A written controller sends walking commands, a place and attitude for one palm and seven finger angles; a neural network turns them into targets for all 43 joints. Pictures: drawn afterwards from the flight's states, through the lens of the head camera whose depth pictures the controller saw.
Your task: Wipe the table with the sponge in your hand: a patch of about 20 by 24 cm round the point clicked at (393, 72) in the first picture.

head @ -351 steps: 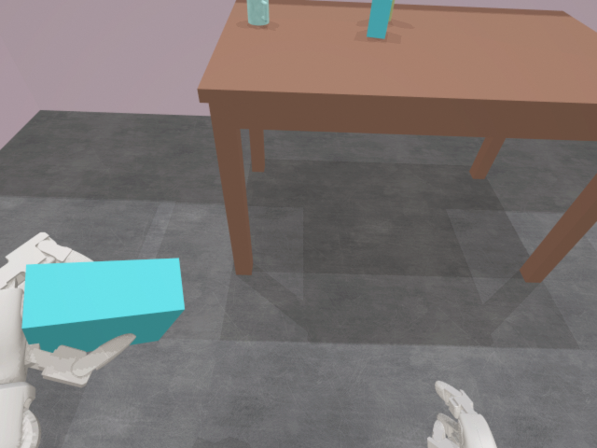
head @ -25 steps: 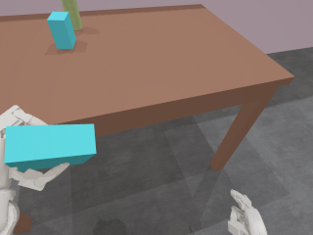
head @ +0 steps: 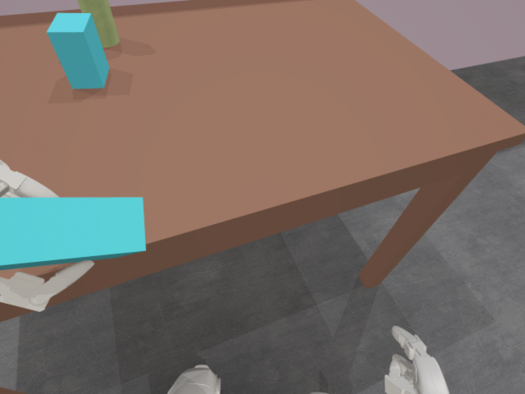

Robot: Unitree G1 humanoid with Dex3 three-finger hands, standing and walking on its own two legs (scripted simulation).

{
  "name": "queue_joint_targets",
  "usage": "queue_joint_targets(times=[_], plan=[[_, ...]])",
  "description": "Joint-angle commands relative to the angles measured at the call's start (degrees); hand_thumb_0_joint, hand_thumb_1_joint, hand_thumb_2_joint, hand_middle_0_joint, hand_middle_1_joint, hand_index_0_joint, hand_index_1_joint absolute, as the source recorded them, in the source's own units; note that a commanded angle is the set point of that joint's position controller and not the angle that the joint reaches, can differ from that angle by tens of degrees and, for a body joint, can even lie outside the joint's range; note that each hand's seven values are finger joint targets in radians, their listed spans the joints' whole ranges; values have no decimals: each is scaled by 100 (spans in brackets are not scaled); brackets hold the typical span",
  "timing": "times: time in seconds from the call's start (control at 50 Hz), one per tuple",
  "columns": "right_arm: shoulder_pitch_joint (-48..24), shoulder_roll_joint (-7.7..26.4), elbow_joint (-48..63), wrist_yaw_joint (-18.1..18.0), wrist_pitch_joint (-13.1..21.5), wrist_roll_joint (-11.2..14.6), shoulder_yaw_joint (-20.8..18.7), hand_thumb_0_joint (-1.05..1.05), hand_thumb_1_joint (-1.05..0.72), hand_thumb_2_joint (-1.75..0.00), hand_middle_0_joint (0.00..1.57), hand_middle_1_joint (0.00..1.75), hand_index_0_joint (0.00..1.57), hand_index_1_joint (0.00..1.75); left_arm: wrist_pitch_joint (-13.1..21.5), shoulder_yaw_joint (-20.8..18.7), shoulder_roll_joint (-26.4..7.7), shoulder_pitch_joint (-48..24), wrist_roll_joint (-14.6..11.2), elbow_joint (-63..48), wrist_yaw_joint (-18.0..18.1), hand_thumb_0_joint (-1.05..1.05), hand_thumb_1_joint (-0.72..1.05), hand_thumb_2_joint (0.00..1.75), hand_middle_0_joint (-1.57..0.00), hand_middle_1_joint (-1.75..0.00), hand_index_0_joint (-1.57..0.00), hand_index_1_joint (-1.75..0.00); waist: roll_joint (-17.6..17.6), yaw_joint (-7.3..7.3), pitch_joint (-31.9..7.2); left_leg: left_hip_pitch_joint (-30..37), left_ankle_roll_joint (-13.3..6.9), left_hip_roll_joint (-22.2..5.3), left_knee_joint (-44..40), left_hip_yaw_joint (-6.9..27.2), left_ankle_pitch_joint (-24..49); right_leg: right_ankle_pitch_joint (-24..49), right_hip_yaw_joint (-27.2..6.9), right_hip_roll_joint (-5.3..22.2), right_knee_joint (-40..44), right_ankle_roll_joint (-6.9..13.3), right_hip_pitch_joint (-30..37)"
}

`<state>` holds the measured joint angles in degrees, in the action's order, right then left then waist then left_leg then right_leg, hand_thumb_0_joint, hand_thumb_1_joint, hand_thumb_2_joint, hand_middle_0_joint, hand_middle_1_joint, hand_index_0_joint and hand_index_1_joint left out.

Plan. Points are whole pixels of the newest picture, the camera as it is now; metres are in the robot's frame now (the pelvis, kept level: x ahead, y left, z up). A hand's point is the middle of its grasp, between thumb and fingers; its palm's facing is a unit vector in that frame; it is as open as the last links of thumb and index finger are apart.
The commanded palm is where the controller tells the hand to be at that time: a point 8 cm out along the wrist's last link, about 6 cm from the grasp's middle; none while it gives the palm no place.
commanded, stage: shuffle to correct the standing spot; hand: left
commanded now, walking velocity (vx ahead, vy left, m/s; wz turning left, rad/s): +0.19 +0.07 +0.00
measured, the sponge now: (86, 234) +0.24 +0.22 +0.17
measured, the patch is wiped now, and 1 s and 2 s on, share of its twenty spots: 0.00 0.00 0.00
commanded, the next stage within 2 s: come to a stop and stand still in 0.08 s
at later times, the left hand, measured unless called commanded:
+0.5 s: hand (52, 186) +0.30 +0.28 +0.18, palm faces +0.46 -0.82 -0.35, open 9.8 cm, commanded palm +0.23 +0.30 +0.21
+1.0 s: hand (71, 249) +0.22 +0.23 +0.17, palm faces +0.34 -0.87 -0.35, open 9.8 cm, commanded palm +0.18 +0.28 +0.21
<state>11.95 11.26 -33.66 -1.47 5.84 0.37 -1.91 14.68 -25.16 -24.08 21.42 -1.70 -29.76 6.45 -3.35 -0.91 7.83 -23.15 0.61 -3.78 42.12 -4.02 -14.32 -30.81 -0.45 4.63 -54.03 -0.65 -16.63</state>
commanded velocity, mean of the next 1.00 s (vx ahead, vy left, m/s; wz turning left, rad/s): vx -0.03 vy -0.02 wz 0.00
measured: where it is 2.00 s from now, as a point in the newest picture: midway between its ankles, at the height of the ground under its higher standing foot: outside the picture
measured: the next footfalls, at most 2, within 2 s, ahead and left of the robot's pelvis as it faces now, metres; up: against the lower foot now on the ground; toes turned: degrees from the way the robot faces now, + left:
right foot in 0.20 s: +0.08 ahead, -0.07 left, +0.00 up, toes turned -2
left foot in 1.16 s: +0.06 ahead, +0.12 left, +0.00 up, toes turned +0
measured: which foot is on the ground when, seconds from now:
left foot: down 0.00-0.92, up 0.94-1.00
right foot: up 0.00-0.18, down 0.20-1.00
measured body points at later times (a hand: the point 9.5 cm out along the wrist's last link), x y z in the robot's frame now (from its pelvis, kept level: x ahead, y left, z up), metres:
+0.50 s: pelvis +0.07 +0.02 +0.02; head +0.09 +0.03 +0.47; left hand +0.27 +0.32 +0.19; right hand +0.25 -0.21 -0.06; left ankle +0.10 +0.15 -0.71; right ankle +0.04 -0.07 -0.71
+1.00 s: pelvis +0.02 +0.01 +0.02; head +0.00 -0.02 +0.47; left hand +0.20 +0.27 +0.19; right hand +0.18 -0.23 -0.06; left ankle +0.07 +0.14 -0.68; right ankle +0.04 -0.07 -0.71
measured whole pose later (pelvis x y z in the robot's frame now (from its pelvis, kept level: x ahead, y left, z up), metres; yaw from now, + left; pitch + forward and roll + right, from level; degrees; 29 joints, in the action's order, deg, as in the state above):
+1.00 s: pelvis +0.02 +0.01 +0.02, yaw -1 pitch -5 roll +1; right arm 13.9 14.0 -33.7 -0.6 6.6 1.4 -1.2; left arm 8.5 -14.5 -15.3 26.5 -2.3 -21.3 5.2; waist 2.6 -0.9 2.9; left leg -19.6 -0.1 -1.0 44.0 -0.7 -17.6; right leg -15.9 3.6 -1.3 -32.7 3.5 -11.8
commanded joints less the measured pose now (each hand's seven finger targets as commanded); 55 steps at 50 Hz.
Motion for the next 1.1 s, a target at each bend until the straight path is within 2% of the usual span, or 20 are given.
queue_joint_targets(times=[0.0, 0.06, 0.14, 0.16, 0.2, 0.22, 0.28, 0.36, 0.44, 0.52, 0.58, 0.66, 0.68, 0.7, 0.76, 0.8, 0.86, 0.92, 0.98, 1.08], plan=[[-400, 674, 859, -25, 391, 0, -213, 0, -90, -90, 20, 30, 20, 30, 347, -519, -877, -526, 6, -1314, 52, 0, 10, 130, -120, -160, -120, -160, 1478, 135, -1242, 1185, -1507, -1491, -2343, 2654, -38, -140, -6, -109, -1500, 55, -1452], [-504, 674, 815, 43, 530, 31, -173, 0, -90, -90, 20, 30, 20, 30, 398, -515, -859, -325, -7, -2111, 95, 0, 10, 130, -120, -160, -120, -160, 1896, 17, -1559, 973, -1136, -968, -2116, 1276, -14, 429, 357, -151, -195, 41, -698], [-432, 663, 849, 75, 553, 0, -16, 0, -90, -90, 20, 30, 20, 30, 245, -561, -833, 171, -4, -1923, 192, 0, 10, 130, -120, -160, -120, -160, 1567, -20, -1695, 178, -760, -796, -1756, 1002, -687, 800, 746, -448, 2181, 83, 901], [-403, 598, 823, 14, 502, 14, 8, 0, -90, -90, 20, 30, 20, 30, 204, -746, -988, 339, -11, -1570, 237, 0, 10, 130, -120, -160, -120, -160, 1154, -8, -1624, -15, -560, -557, -1354, 643, -970, 939, 484, -284, 2841, 171, 1166], [-338, 467, 828, -22, 327, -40, 40, 0, -90, -90, 20, 30, 20, 30, 72, -858, -1102, 269, -20, -975, 277, 0, 10, 130, -120, -160, -120, -160, -1033, 5, -1267, -1368, -57, 354, 930, -70, -1371, 749, -2508, 1411, 3957, 1050, 1419], [-338, 596, 752, -14, 333, -32, 7, 0, -90, -90, 20, 30, 20, 30, 9, -711, -902, -7, -102, -777, 266, 0, 10, 130, -120, -160, -120, -160, -1033, -13, -1057, -1582, 56, 267, 1777, 230, -1304, 1659, -2657, 1780, 3931, 1300, 1299], [-364, 492, 535, -10, 300, -4, 150, 0, -90, -90, 20, 30, 20, 30, 11, -470, -620, 73, -50, -124, 274, 0, 10, 130, -120, -160, -120, -160, -376, 57, -956, -1150, 92, 12, 1240, 407, -1133, 4936, -1353, 1414, 3012, 1199, 1289], [-730, 383, 591, -144, 362, -52, 231, 0, -90, -90, 20, 30, 20, 30, 56, -2, -396, -494, 1, -245, 296, 0, 10, 130, -120, -160, -120, -160, -449, 7, -1201, 685, 7, 480, -1134, -356, 386, 5184, -15, 525, 2541, 502, 1032], [-621, 694, 861, -186, 408, 13, -16, 0, -90, -90, 20, 30, 20, 30, 28, 91, -554, -744, -3, -1557, 319, 0, 10, 130, -120, -160, -120, -160, 797, -92, -1909, 2445, -519, -726, -1422, 791, 4333, 2910, 160, -145, 1662, -34, 157], [-643, 654, 930, -62, 473, -151, -17, 0, -90, -90, 20, 30, 20, 30, 42, -191, -849, -488, 43, -2127, 308, 0, 10, 130, -120, -160, -120, -160, 2144, -46, -1539, 1906, -655, -1087, -1880, 1329, 4336, 690, 168, -381, 1688, 126, 95], [-510, 626, 983, -11, 486, -46, -49, 0, -90, -90, 20, 30, 20, 30, 124, -549, -908, 177, -32, -2032, 327, 0, 10, 130, -120, -160, -120, -160, 1816, -39, -1919, 1708, -414, -820, -1396, 833, 3495, 1843, 179, -371, 2690, 164, 734], [-394, 559, 1028, -26, 291, 42, -45, 0, -90, -90, 20, 30, 20, 30, -91, -559, -632, 1112, -260, -1160, 274, 0, 10, 130, -120, -160, -120, -160, 123, 51, -2020, 1048, 66, -36, -713, 216, 1795, 4861, -626, 280, 3026, 441, 1224], [-53, 921, 785, -117, 687, -334, -279, 0, -90, -90, 20, 30, 20, 30, 549, -3524, -4921, -5088, 492, -2459, 67, 0, 10, 130, -120, -160, -120, -160, -3, -303, -1238, 373, 74, 312, -1270, -552, 1613, 6342, -612, 152, 3141, 198, 849], [-150, 416, 621, -190, 715, -129, -200, 0, -90, -90, 20, 30, 20, 30, 267, -1304, -1550, -1855, 11, 1187, -182, 0, 10, 130, -120, -160, -120, -160, 176, -89, -2034, 864, -55, 364, -1880, 96, 2247, 6051, -826, 393, 2281, 497, 1403], [33, 823, 862, 3, 540, 116, -295, 0, -90, -90, 20, 30, 20, 30, -61, -135, -294, 400, -211, 1027, -277, 0, 10, 130, -120, -160, -120, -160, 1517, -38, -2424, 3148, -604, -431, -1318, 322, 4391, 4421, -36, -158, 1352, -200, -93], [-7, 809, 985, 211, 434, 59, -266, 0, -90, -90, 20, 30, 20, 30, -116, 185, -199, 193, -209, 142, -262, 0, 10, 130, -120, -160, -120, -160, 1288, 16, -2143, 3233, -895, -879, -1363, 825, 4791, 1492, 118, -413, 1512, -276, -692], [-549, 660, 1234, 242, 438, 234, -38, 0, -90, -90, 20, 30, 20, 30, -360, 455, -185, 297, -97, -202, -97, 0, 10, 130, -120, -160, -120, -160, 12, -132, -1588, 1232, -363, -398, -1168, 183, 2049, 3042, 155, -224, 3120, -147, 943], [-749, 741, 1278, 33, 454, 136, -111, 0, -90, -90, 20, 30, 20, 30, -184, 4, -795, -455, -83, -650, 25, 0, 10, 130, -120, -160, -120, -160, -1848, -131, -988, 102, -133, 563, 746, 261, -770, 4440, -1197, 886, 3672, 171, 444], [-723, 599, 947, -113, 503, 53, 19, 0, -90, -90, 20, 30, 20, 30, 30, -483, -1169, -900, -73, -1262, 246, 0, 10, 130, -120, -160, -120, -160, -189, -36, -904, 158, -98, 386, 1121, 639, -854, 2912, -1603, 1259, 3776, 1000, -68], [-535, 541, 701, -211, 479, -59, 69, 0, -90, -90, 20, 30, 20, 30, -2, -224, -689, -916, -97, -557, 306, 0, 10, 130, -120, -160, -120, -160, 233, 7, -915, 1618, -199, 520, -1259, 240, -313, 135, -883, 495, 4070, 624, -534]])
